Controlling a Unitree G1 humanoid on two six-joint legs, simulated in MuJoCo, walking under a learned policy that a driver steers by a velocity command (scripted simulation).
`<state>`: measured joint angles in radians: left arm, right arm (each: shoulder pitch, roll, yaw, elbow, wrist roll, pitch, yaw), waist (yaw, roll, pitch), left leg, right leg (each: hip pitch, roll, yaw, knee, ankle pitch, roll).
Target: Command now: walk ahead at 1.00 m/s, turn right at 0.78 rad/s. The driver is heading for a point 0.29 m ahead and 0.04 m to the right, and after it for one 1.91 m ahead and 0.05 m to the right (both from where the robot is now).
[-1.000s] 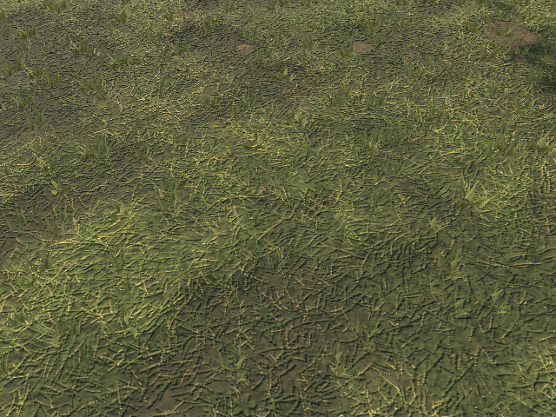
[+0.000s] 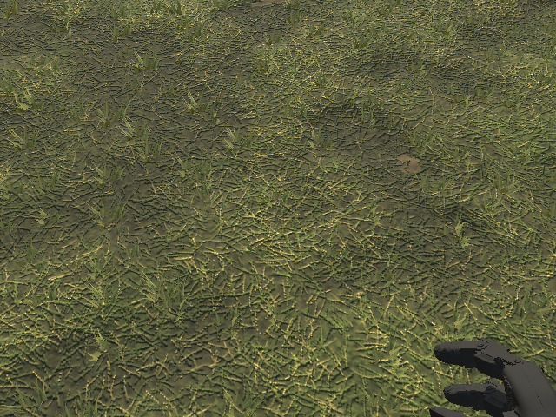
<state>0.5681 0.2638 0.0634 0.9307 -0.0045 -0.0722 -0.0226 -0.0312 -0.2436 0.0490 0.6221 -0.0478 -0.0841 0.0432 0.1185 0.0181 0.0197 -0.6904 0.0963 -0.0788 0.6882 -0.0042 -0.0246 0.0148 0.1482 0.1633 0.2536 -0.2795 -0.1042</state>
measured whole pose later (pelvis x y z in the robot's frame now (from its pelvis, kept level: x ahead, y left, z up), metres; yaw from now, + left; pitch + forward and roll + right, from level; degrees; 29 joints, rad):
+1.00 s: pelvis +0.45 +0.04 -0.01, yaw +6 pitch +2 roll -3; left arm 0.03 0.31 0.10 0.72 0.01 0.02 0.05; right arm 0.26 -0.31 -0.08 0.67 0.01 0.02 -0.01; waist -0.03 -0.04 0.05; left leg -0.38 -0.02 -0.03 0.59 -0.24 0.06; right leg -0.57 0.00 0.03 1.13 -0.42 0.04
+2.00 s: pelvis +0.64 +0.00 +0.00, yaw -20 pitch +4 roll +0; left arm 0.08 0.34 0.06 0.58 0.05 0.01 -0.09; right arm 0.47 -0.30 -0.06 0.79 -0.03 -0.09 0.01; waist -0.11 -0.04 -0.05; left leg -0.02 0.03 0.05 0.29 -0.33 -0.01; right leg -0.70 0.02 0.10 1.03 -0.19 -0.02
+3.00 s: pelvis +1.41 -0.14 -0.03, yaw +26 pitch +1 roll -2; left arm 0.01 0.26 0.02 0.58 0.04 -0.15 0.01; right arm 0.35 -0.32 -0.08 0.79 0.01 0.00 -0.06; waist -0.05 -0.01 0.10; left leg -0.22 -0.21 -0.25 1.09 -0.65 0.00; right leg -0.53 0.09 0.05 0.46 0.09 0.01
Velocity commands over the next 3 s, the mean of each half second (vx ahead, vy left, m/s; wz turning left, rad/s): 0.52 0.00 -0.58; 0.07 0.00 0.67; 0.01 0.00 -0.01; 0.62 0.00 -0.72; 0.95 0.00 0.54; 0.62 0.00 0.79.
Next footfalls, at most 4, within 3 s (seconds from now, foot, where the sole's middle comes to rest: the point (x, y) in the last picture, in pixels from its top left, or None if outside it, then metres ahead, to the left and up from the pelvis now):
0.12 left None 0.32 0.16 -0.78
0.48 right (380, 416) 0.50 -0.14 -0.78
0.86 left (267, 395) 0.52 0.12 -0.78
1.40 right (359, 403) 0.52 -0.09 -0.78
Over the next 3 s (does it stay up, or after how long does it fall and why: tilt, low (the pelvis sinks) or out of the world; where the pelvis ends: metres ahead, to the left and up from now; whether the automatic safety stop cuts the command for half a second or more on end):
stays up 1.41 -0.14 -0.03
